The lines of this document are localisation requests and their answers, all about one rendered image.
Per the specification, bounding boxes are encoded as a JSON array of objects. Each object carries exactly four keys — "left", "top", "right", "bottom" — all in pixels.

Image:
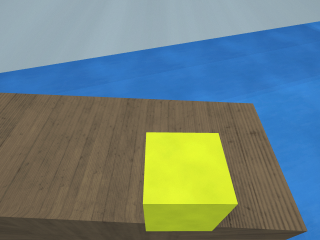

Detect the carton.
[{"left": 143, "top": 132, "right": 238, "bottom": 231}]

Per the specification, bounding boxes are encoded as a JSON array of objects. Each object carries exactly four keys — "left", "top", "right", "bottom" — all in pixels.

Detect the pedestal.
[{"left": 0, "top": 92, "right": 308, "bottom": 240}]

